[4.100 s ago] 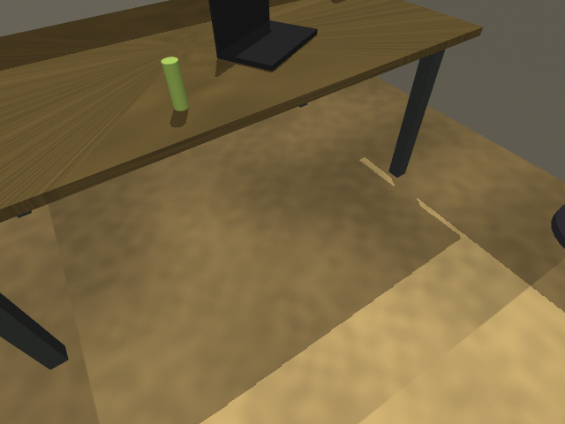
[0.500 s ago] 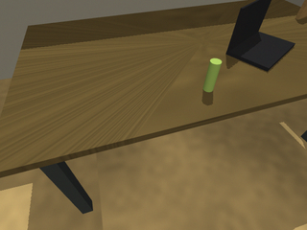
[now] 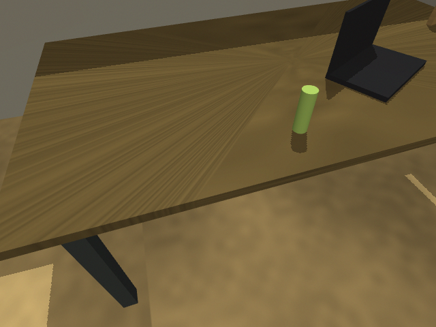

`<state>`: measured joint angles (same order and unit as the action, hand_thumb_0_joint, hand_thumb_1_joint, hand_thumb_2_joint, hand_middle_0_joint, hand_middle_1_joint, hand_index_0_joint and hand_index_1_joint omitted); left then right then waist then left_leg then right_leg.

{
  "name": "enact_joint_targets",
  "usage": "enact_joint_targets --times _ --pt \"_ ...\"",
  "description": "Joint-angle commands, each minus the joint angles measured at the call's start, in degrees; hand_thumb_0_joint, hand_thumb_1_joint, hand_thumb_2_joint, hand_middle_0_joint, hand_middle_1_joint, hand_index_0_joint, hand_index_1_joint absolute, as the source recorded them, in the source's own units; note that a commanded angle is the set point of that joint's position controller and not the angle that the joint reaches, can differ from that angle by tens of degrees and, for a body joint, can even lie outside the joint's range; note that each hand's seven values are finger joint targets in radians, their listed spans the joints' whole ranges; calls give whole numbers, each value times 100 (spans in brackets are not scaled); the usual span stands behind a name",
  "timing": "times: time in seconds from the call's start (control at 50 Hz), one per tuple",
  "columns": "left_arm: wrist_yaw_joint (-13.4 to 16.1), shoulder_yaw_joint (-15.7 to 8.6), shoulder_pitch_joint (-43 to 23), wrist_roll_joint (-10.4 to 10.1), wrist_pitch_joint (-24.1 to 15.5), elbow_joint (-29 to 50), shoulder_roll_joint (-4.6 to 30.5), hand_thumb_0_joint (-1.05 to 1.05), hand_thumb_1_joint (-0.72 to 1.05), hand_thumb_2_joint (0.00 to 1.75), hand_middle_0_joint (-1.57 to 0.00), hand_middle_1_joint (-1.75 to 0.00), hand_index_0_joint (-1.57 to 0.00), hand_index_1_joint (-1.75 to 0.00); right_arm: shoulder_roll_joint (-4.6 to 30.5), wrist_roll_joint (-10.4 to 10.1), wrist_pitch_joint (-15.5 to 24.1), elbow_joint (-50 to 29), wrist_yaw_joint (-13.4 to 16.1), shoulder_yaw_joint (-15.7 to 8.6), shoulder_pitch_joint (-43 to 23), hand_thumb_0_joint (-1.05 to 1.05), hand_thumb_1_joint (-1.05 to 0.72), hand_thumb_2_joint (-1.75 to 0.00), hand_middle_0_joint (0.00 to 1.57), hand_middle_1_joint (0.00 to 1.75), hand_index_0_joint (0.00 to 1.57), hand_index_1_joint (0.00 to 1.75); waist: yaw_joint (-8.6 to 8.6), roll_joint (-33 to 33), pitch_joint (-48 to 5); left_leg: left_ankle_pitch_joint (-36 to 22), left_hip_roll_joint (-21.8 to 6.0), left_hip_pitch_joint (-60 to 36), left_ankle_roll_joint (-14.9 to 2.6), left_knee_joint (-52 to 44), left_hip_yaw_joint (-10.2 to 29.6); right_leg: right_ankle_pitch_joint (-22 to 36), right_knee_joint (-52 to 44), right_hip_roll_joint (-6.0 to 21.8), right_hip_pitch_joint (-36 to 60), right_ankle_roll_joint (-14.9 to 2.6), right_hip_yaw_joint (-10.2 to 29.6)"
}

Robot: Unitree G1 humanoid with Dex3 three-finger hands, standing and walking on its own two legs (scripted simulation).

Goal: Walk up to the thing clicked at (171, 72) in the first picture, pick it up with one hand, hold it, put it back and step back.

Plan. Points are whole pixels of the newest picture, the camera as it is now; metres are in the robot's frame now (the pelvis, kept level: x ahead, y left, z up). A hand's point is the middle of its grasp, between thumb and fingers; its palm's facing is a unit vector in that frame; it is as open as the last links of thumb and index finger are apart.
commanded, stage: stand
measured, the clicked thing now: (304, 110) +0.65 -0.24 +0.02
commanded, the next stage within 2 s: none
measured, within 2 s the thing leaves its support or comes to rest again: neither
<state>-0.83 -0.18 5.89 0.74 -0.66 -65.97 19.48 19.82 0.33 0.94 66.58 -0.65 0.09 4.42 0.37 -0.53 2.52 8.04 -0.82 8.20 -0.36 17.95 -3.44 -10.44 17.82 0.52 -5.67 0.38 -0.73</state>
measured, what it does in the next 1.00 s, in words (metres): stands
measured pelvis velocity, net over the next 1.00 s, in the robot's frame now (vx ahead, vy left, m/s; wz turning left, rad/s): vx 0.01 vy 0.01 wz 0.01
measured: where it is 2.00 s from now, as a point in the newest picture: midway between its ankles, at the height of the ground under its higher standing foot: outside the picture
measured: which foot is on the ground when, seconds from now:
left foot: down 0.00-1.00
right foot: down 0.00-1.00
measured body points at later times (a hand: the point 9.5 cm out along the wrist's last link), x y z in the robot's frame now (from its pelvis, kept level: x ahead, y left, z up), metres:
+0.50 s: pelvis +0.01 +0.00 +0.00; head +0.02 +0.00 +0.45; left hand +0.09 +0.30 -0.13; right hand +0.09 -0.30 -0.13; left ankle +0.02 +0.11 -0.75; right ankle -0.01 -0.12 -0.75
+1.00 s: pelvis +0.01 +0.01 +0.00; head +0.01 +0.00 +0.45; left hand +0.08 +0.31 -0.13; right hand +0.09 -0.29 -0.13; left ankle +0.02 +0.11 -0.75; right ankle -0.01 -0.12 -0.75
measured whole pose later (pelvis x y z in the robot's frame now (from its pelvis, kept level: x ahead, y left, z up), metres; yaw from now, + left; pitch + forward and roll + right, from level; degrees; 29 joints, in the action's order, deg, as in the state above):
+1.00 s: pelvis +0.01 +0.01 +0.00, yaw +1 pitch -2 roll +0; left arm -0.3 0.1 6.8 1.0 -0.5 -65.2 19.9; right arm 20.0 0.3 0.7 65.8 -0.4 -0.1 5.4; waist 0.3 -0.2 2.1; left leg 8.4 -0.1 6.8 -0.8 17.2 -3.0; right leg -10.8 16.6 1.2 -3.8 0.9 -1.2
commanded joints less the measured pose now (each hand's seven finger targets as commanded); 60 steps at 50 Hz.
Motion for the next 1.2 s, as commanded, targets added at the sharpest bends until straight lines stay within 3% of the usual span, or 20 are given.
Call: enact_joint_targets --times 0.0,0.14,0.28,0.44,1.18 --pt "111 -209 -264 -28 -139 358 1248 0 90 90 -20 -30 -20 -30 1220 30 124 -356 80 -200 -251 0 -90 -90 20 30 20 30 5 137 -382 -361 -731 -282 -63 -281 742 544 -386 736 -145 -117 627" --pt "130 -199 -225 -30 -140 378 1205 0 90 90 -20 -30 -20 -30 1243 21 152 -350 95 -216 -272 0 -90 -90 20 30 20 30 -38 95 -542 -986 -776 -484 -47 -219 743 941 -296 736 -34 -94 546" --pt "138 -206 -233 -23 -122 379 1234 0 90 90 -20 -30 -20 -30 1214 30 117 -362 101 -205 -234 0 -90 -90 20 30 20 30 -35 70 -457 -688 -776 -391 -69 -266 738 718 -375 758 6 -98 562" --pt "143 -215 -269 -23 -120 411 1271 0 90 90 -20 -30 -20 -30 1214 32 133 -394 106 -212 -220 0 -90 -90 20 30 20 30 -23 21 -502 -974 -777 -443 -63 -283 742 876 -332 766 67 -112 536" --pt "135 -204 -82 1 -100 450 1256 0 90 90 -20 -30 -20 -30 1274 22 115 -437 107 -227 -93 0 -90 -90 20 30 20 30 -33 32 -330 -420 -736 -366 -123 -360 823 437 -434 771 -44 -136 534"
